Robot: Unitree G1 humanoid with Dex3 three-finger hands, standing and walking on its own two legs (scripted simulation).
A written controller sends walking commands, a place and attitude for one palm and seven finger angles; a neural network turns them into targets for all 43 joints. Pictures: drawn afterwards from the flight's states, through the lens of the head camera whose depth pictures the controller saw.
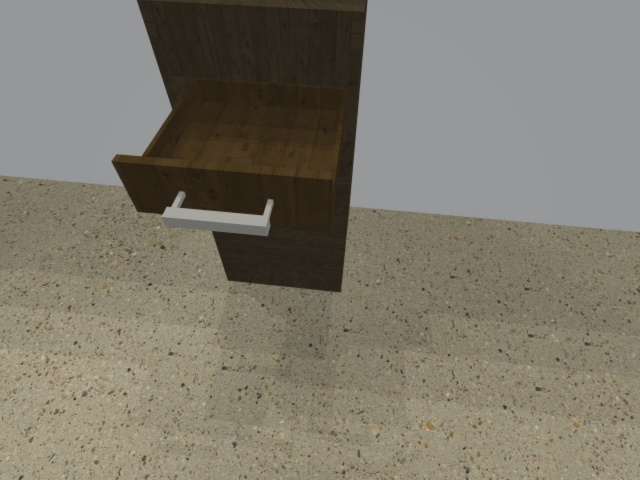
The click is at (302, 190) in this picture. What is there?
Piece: drawer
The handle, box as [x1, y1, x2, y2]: [162, 191, 273, 235]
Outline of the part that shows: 162,215 163,221 166,226 267,235 269,228 269,215 273,201 272,199 267,200 265,210 262,215 187,209 179,207 185,195 184,192 179,191 172,205 170,207 166,207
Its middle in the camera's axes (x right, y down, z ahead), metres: -0.18 -0.05 +0.69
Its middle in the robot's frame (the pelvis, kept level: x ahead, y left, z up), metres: +0.54 +0.21 -0.02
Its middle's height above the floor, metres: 0.76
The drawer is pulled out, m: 0.29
